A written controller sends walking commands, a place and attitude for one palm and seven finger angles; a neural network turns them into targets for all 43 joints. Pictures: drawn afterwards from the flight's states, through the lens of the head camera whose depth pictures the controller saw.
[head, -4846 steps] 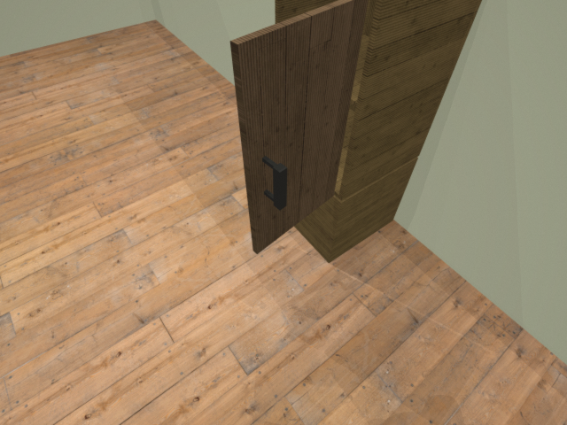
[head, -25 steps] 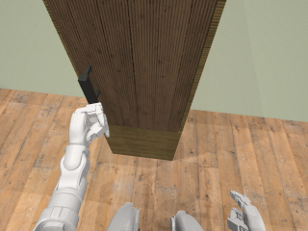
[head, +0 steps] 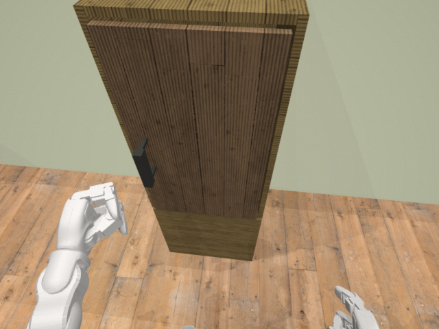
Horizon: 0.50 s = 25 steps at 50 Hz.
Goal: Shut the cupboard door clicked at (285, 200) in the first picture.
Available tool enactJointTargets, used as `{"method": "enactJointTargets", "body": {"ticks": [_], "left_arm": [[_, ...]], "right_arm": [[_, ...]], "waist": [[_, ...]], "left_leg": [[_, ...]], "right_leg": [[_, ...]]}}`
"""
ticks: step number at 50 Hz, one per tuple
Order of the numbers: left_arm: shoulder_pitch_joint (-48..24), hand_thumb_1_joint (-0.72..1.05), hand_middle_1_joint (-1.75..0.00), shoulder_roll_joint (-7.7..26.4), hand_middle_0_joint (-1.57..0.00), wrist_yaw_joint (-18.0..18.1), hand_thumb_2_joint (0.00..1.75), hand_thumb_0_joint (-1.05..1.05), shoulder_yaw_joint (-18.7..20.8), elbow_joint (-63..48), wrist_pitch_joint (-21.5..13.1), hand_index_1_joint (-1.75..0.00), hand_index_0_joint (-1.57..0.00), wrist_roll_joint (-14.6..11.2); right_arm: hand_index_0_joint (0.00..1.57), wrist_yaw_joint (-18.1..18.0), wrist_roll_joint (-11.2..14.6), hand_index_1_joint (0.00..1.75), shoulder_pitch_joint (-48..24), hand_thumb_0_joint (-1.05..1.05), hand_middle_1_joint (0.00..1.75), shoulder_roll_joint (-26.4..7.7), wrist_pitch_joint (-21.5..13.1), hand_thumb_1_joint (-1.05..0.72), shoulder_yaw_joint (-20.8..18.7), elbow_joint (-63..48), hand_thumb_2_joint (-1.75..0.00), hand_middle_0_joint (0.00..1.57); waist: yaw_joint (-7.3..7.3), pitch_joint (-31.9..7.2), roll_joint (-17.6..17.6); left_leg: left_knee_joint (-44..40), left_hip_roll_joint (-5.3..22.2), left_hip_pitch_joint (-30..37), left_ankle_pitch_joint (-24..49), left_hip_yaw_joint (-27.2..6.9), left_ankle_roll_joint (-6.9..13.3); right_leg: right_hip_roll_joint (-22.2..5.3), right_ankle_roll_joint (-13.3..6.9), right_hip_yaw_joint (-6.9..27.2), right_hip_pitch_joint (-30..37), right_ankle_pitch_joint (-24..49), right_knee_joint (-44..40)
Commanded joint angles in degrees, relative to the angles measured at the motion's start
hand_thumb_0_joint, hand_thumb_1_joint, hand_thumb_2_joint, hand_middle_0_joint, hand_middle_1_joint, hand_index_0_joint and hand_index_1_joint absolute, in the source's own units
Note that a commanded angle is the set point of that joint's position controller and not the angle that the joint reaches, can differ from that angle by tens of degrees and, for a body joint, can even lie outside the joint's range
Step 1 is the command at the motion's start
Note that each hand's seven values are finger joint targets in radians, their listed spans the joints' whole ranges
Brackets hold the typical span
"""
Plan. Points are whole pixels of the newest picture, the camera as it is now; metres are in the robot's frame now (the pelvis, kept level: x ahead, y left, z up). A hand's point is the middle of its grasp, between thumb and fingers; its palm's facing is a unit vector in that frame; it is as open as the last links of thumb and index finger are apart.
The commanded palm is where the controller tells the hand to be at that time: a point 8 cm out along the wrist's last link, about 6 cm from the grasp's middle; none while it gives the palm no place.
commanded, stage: draw the hand back to the body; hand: left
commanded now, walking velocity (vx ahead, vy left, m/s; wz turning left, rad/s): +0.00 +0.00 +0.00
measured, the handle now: (146, 162) +0.49 +0.21 -0.02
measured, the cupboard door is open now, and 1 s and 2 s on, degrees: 0 0 0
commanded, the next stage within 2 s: step back with the hand held close in 1.04 s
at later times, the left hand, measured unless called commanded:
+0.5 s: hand (32, 218) +0.23 +0.26 +0.17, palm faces +0.38 -0.85 -0.37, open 4.9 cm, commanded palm +0.18 +0.30 +0.19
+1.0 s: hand (4, 224) +0.21 +0.26 +0.20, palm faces +0.45 -0.80 -0.41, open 7.4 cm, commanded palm +0.16 +0.30 +0.22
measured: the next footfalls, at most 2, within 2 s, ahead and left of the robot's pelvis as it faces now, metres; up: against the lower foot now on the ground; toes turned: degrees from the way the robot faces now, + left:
none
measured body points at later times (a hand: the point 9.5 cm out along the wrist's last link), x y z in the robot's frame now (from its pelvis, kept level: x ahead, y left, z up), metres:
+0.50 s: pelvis +0.03 +0.01 +0.05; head +0.01 -0.02 +0.49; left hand +0.21 +0.30 +0.19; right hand +0.23 -0.19 -0.03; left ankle +0.02 +0.10 -0.69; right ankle -0.01 -0.11 -0.69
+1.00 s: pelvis +0.02 -0.01 +0.05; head +0.00 -0.04 +0.50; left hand +0.18 +0.30 +0.22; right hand +0.21 -0.23 -0.04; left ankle +0.02 +0.10 -0.69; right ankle -0.01 -0.11 -0.69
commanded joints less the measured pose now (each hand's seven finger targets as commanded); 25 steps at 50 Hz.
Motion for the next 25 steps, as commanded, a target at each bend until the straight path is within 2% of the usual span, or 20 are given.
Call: {"method": "enactJointTargets", "body": {"ticks": [1,2,4,5,7,9,10,13,14,17,19,20,24,25], "left_arm": [[-6.2,0.90,-1.26,10.3,-1.08,9.5,0.90,0.00,1.1,-19.0,3.7,-1.26,-1.08,7.4],[-4.1,0.90,-1.23,11.1,-1.05,11.1,0.90,0.00,1.8,-19.9,5.2,-1.23,-1.05,7.9],[-1.9,0.90,-1.17,12.5,-1.00,13.0,0.90,0.00,3.1,-23.1,6.9,-1.17,-1.00,8.6],[-0.2,0.90,-1.14,11.7,-0.97,13.5,0.90,0.00,2.8,-23.4,7.6,-1.14,-0.97,8.7],[-0.1,0.90,-1.08,12.1,-0.92,14.3,0.90,0.00,3.6,-25.1,8.7,-1.08,-0.92,9.2],[1.0,0.90,-1.02,12.7,-0.86,14.8,0.90,0.00,4.4,-24.8,9.8,-1.02,-0.86,9.4],[0.9,0.90,-0.99,11.8,-0.83,14.8,0.90,0.00,4.1,-26.4,9.9,-0.99,-0.83,9.4],[2.5,0.90,-0.90,12.1,-0.75,15.0,0.90,0.00,5.4,-28.7,10.6,-0.90,-0.75,9.7],[2.6,0.90,-0.87,13.3,-0.72,15.0,0.90,0.00,6.5,-29.7,10.7,-0.87,-0.72,9.8],[5.2,0.90,-0.78,12.8,-0.64,15.1,0.90,0.00,7.3,-33.5,10.9,-0.78,-0.64,9.9],[7.4,0.90,-0.72,14.2,-0.58,15.2,0.90,0.00,9.4,-33.3,11.3,-0.72,-0.58,9.9],[7.8,0.90,-0.69,12.9,-0.56,15.1,0.90,0.00,8.8,-34.6,11.3,-0.69,-0.56,9.8],[11.0,0.90,-0.57,15.8,-0.45,15.2,0.90,0.00,13.0,-38.1,11.3,-0.57,-0.45,9.9],[11.1,0.90,-0.54,15.1,-0.42,15.2,0.90,0.00,12.8,-39.4,11.1,-0.54,-0.42,9.7]], "right_arm": [[0.20,-2.2,-0.1,0.30,-7.3,0.00,0.30,-4.7,-1.3,-0.90,-1.6,-10.5,-0.90,0.20],[0.20,-2.5,-0.2,0.30,-7.4,0.00,0.30,-4.8,-0.9,-0.90,-1.3,-10.6,-0.90,0.20],[0.20,-3.0,-0.4,0.30,-7.9,0.00,0.30,-4.9,-0.7,-0.90,-1.0,-10.2,-0.90,0.20],[0.20,-3.1,-0.5,0.30,-8.6,0.00,0.30,-4.6,-0.7,-0.90,-0.7,-10.2,-0.90,0.20],[0.20,-3.2,-0.5,0.30,-9.3,0.00,0.30,-4.5,-0.9,-0.90,-0.5,-9.6,-0.90,0.20],[0.20,-3.2,-0.7,0.30,-9.7,0.00,0.30,-4.8,-1.1,-0.90,-0.3,-9.0,-0.90,0.20],[0.20,-3.2,-0.7,0.30,-10.1,0.00,0.30,-4.5,-1.3,-0.90,-0.1,-8.9,-0.90,0.20],[0.20,-2.8,-1.0,0.30,-10.4,0.00,0.30,-4.4,-2.0,-0.90,0.1,-8.3,-0.90,0.20],[0.20,-2.7,-1.2,0.30,-10.5,0.00,0.30,-4.7,-2.5,-0.90,0.0,-8.0,-0.90,0.20],[0.20,-2.1,-1.5,0.30,-10.7,0.00,0.30,-4.1,-3.2,-0.90,0.2,-7.6,-0.90,0.20],[0.20,-1.9,-1.7,0.30,-11.0,0.00,0.30,-4.5,-3.7,-0.90,-0.1,-7.1,-0.90,0.20],[0.20,-1.7,-1.7,0.30,-10.8,0.00,0.30,-4.1,-3.8,-0.90,0.1,-7.1,-0.90,0.20],[0.20,-1.2,-1.9,0.30,-11.0,0.00,0.30,-4.4,-4.6,-0.90,-0.4,-6.5,-0.90,0.20],[0.20,-1.1,-2.0,0.30,-11.0,0.00,0.30,-4.0,-4.6,-0.90,-0.3,-6.5,-0.90,0.20]], "waist": [[1.14,-7.8,1.9],[1.32,-7.1,0.2],[1.41,-7.3,-0.8],[1.56,-5.6,-1.6],[1.53,-3.7,-0.9],[1.65,-1.2,-1.8],[1.81,-1.1,-1.0],[2.30,-0.5,0.7],[2.53,-0.9,0.0],[2.93,-0.8,2.5],[3.33,0.4,0.7],[3.11,0.4,1.4],[3.96,-0.3,2.0],[3.82,-0.3,1.9]], "left_leg": [[-13.5,0.6,15.6,9.1,-1.7,0.6],[-14.6,0.8,16.7,9.1,-1.8,0.7],[-16.4,0.9,19.2,11.5,-1.7,0.8],[-17.6,1.0,20.1,11.8,-1.5,0.8],[-19.5,1.2,22.8,13.0,-1.4,0.6],[-21.4,1.2,24.0,13.5,-1.3,0.6],[-22.5,1.3,25.3,14.1,-1.5,0.5],[-24.4,1.5,28.6,17.3,-1.7,0.2],[-24.8,1.4,29.1,18.3,-1.6,0.3],[-26.2,1.6,31.2,21.9,-1.6,-0.2],[-26.8,1.8,31.5,22.8,-1.5,-0.2],[-27.4,1.8,31.9,23.8,-1.7,-0.4],[-27.6,2.1,33.3,27.8,-1.4,-0.5],[-28.0,2.0,33.2,28.3,-1.5,-0.7]], "right_leg": [[-2.5,-0.1,2.4,7.5,12.3,-14.5],[-2.3,0.0,2.0,8.7,12.3,-15.7],[-2.4,0.0,1.6,12.4,14.4,-17.4],[-2.5,0.1,1.4,13.0,14.6,-18.4],[-2.3,0.1,1.1,14.0,15.8,-20.2],[-2.3,0.1,1.0,15.5,16.2,-22.2],[-2.3,0.1,0.8,16.3,16.5,-22.7],[-2.2,0.0,0.3,18.5,19.0,-24.2],[-2.1,0.0,0.4,19.5,20.0,-24.9],[-2.3,-0.1,0.0,21.8,22.2,-25.6],[-1.9,0.1,0.1,21.9,23.1,-26.8],[-2.3,0.0,-0.2,23.2,23.4,-26.5],[-2.1,0.2,-0.1,24.4,26.0,-27.5],[-2.5,0.1,-0.3,25.4,26.1,-27.2]]}}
